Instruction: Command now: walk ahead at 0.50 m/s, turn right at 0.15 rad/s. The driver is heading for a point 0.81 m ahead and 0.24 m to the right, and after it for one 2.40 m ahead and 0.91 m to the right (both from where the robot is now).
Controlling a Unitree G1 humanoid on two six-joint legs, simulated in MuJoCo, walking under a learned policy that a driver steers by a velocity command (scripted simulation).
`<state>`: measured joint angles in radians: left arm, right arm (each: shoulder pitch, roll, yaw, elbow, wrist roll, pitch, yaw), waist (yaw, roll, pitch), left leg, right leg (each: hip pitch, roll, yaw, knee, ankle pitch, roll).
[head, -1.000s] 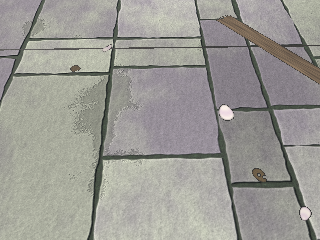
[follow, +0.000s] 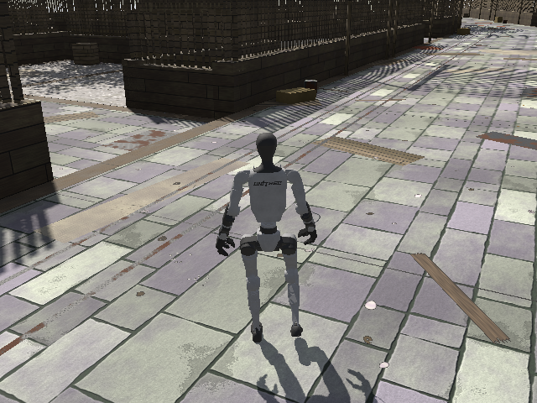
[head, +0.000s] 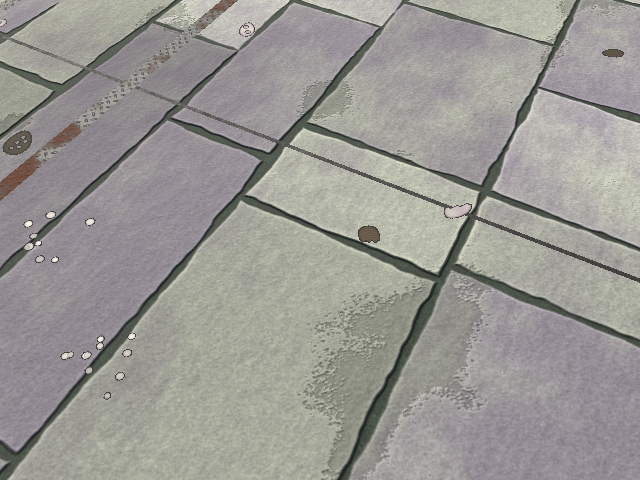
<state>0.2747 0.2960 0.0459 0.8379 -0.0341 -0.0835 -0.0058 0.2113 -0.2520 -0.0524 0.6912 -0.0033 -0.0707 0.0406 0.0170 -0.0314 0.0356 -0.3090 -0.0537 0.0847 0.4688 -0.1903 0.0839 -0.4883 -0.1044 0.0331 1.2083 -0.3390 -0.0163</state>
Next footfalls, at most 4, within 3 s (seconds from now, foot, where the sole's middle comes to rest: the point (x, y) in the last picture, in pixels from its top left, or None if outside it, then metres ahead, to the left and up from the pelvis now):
0.42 right None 0.37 -0.17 -0.77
0.88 left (369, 377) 0.69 -0.08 -0.77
1.34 right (505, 354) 0.76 -0.40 -0.77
1.64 left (396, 321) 0.84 -0.15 -0.77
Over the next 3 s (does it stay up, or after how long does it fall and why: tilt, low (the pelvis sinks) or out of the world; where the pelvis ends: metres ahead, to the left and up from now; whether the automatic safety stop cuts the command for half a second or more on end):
stays up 0.77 -0.25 0.00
